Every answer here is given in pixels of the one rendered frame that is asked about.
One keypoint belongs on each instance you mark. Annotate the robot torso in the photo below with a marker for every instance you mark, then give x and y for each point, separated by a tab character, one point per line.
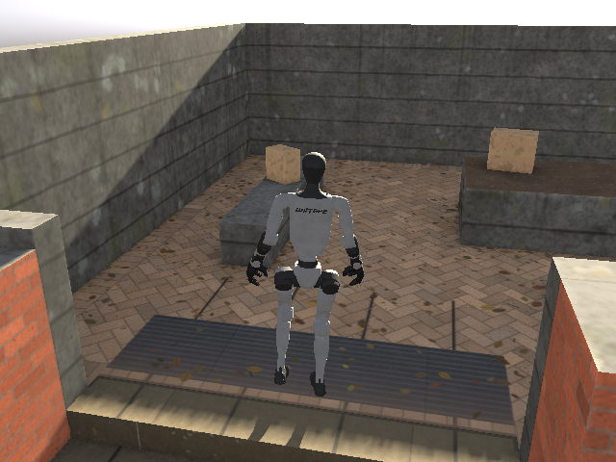
310	227

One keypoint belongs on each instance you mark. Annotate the right robot upper arm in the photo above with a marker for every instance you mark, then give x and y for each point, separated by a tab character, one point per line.
341	205

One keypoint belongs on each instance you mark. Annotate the right robot hand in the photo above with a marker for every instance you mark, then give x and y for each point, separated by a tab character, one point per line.
351	271

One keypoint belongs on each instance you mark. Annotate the left robot forearm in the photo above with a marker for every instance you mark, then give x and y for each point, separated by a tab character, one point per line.
260	252

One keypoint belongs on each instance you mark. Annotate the right robot forearm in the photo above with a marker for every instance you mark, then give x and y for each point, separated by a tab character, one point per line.
354	255

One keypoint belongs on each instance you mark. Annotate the robot right shin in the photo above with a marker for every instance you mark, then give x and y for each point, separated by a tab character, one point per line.
321	349

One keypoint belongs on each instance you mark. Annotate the left robot hand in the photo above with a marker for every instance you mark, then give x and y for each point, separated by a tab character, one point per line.
257	271

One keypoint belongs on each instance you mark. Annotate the left robot upper arm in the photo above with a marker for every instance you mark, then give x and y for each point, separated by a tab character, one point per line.
281	201

